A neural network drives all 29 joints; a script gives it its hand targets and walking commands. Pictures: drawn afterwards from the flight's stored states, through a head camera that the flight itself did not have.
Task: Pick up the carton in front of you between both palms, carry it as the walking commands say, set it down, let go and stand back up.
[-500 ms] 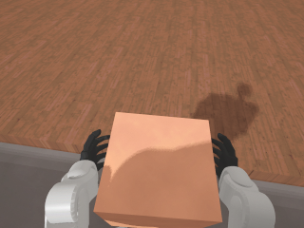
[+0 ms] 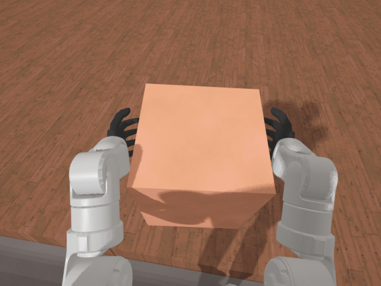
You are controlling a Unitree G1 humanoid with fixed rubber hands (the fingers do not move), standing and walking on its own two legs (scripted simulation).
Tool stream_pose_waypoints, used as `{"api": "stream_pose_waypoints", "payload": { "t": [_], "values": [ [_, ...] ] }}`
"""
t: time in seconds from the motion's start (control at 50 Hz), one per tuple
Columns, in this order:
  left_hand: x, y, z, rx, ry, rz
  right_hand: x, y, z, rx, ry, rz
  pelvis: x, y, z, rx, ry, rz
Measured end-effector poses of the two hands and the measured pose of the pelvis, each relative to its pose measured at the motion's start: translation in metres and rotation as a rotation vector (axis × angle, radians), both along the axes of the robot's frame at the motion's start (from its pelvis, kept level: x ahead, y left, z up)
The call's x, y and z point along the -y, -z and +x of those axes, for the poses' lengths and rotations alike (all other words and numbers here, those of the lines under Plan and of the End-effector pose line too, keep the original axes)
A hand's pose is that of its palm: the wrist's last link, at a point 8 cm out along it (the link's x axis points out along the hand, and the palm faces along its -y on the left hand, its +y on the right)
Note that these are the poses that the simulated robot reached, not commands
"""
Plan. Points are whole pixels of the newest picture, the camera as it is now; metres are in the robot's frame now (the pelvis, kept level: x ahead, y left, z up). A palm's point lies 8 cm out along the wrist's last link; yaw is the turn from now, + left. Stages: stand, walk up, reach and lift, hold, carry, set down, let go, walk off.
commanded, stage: carry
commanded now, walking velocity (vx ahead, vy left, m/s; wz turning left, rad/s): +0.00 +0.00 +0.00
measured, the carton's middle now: (197, 164) +0.34 -0.01 +0.09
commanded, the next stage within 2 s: none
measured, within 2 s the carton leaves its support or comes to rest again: neither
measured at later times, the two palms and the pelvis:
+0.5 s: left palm (159, 52) +0.66 +0.09 +0.17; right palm (269, 59) +0.63 -0.20 +0.16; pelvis +0.29 -0.01 +0.03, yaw +1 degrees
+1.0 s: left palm out of the picture +0.83 +0.09 +0.25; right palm out of the picture +0.86 -0.21 +0.25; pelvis +0.49 -0.09 +0.14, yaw +1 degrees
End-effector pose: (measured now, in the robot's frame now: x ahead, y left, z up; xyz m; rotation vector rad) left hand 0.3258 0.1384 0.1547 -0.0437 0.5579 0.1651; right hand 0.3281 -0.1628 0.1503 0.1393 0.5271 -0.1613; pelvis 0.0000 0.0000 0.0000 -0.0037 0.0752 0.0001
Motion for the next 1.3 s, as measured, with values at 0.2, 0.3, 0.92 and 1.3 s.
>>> {"api": "stream_pose_waypoints", "payload": {
  "t": [0.2, 0.3, 0.92, 1.3],
  "values": [
    [0.000, 0.039, 0.133, -0.073, -0.121, -0.051, -0.001, 0.041, 0.157, -0.081, -0.021, 0.088, 0.028, -0.022, 0.101, -0.050, 0.006, 0.025],
    [0.005, 0.028, 0.196, 0.012, -0.104, -0.084, 0.006, 0.029, 0.209, 0.002, 0.016, 0.057, 0.026, -0.026, 0.162, -0.062, 0.008, 0.032],
    [0.025, -0.077, 0.471, -0.112, -0.213, -0.073, 0.019, -0.092, 0.528, -0.102, -0.142, 0.021, 0.098, -0.136, 0.477, -0.051, -0.055, 0.044],
    [0.099, -0.108, 0.499, -0.075, 0.000, -0.085, 0.097, -0.129, 0.495, -0.067, 0.043, -0.016, 0.092, -0.143, 0.514, 0.048, -0.027, 0.007]
  ]
}}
